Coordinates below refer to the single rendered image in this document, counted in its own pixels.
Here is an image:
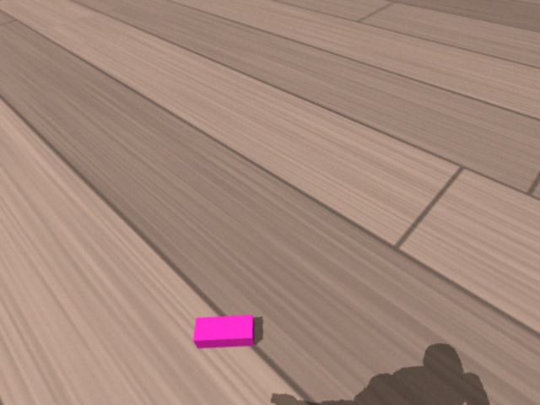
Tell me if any carton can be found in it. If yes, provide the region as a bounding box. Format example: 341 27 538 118
193 315 255 348

